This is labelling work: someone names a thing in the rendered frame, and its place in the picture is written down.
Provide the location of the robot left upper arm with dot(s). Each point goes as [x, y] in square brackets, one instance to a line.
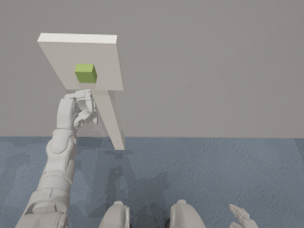
[44, 220]

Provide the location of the robot left hand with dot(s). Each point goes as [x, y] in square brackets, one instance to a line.
[68, 110]

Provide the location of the robot left forearm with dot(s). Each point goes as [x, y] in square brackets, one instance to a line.
[52, 193]

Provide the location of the robot right hand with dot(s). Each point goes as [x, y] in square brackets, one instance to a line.
[243, 217]

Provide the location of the robot left shin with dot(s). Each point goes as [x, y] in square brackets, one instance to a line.
[118, 202]

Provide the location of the robot right thigh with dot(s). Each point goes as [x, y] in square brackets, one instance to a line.
[183, 215]

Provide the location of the panel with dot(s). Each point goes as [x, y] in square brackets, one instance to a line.
[65, 50]

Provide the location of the button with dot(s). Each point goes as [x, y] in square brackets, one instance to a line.
[86, 73]

